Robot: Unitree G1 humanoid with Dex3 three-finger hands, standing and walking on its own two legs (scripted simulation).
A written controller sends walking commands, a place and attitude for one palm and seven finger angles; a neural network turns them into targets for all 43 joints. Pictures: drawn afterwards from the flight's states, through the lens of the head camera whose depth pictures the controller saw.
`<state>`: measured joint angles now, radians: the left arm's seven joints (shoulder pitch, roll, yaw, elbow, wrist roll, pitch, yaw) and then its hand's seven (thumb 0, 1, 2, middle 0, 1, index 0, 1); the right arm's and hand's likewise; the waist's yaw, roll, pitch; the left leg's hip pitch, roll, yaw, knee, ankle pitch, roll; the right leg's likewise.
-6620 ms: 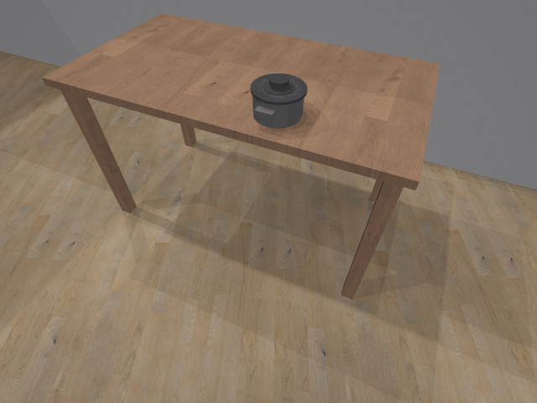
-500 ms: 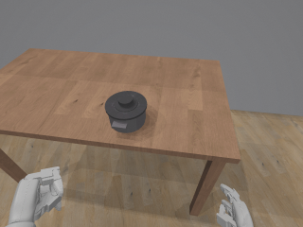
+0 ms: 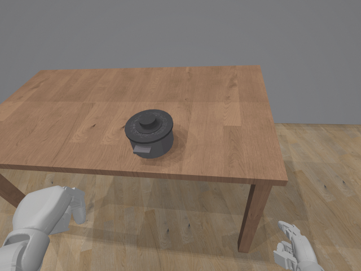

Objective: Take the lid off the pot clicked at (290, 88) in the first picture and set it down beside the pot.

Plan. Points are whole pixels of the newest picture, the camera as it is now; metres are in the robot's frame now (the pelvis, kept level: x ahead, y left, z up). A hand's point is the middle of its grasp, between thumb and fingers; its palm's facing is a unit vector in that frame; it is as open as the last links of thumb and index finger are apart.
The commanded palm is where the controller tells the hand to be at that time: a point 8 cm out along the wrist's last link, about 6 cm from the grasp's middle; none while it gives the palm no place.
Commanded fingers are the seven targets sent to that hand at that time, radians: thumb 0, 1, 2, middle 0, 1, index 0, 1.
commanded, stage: reach forward and open the fingers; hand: left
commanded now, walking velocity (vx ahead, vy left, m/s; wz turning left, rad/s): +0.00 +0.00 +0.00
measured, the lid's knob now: (147, 120) +0.53 +0.18 +0.04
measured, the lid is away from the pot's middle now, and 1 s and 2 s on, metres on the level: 0.00 0.00 0.00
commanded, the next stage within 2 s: move the open hand above the knob in 0.76 s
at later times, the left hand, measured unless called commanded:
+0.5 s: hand (71, 198) +0.22 +0.26 +0.09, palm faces -0.21 -0.09 -0.97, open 8.4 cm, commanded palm +0.22 +0.26 +0.16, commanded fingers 0.00 -0.27 1.35 -0.82 -0.08 -0.82 -0.08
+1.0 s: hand (82, 171) +0.29 +0.26 +0.10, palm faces -0.25 -0.09 -0.96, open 10.1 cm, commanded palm +0.28 +0.25 +0.17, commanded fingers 0.00 -0.28 1.37 -0.82 -0.08 -0.82 -0.08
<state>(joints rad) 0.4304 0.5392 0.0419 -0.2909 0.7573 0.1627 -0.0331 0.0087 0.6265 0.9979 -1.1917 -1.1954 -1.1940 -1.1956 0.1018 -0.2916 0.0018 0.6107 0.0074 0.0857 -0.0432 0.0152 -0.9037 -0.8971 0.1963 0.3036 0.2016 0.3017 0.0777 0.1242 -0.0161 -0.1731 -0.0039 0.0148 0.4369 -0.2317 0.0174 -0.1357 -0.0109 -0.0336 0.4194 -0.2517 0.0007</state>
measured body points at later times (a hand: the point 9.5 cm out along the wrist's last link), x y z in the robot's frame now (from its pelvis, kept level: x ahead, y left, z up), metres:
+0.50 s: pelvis -0.02 +0.01 +0.00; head -0.02 -0.04 +0.45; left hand +0.23 +0.26 +0.15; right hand +0.18 -0.21 -0.10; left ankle +0.00 +0.11 -0.74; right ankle -0.01 -0.12 -0.74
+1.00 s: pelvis -0.02 +0.01 +0.00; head +0.00 -0.03 +0.45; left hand +0.29 +0.27 +0.15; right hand +0.20 -0.21 -0.10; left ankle +0.00 +0.11 -0.74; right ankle -0.01 -0.12 -0.74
